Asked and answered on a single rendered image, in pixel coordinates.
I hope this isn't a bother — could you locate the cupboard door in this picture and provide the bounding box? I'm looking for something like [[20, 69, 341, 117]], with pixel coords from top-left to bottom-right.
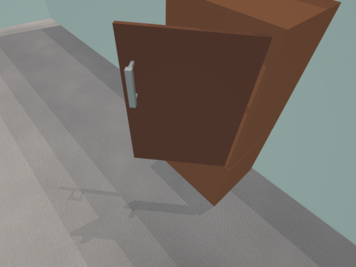
[[112, 21, 273, 166]]

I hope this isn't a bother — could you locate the handle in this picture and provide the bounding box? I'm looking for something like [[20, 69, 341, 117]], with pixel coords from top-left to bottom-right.
[[124, 61, 138, 108]]

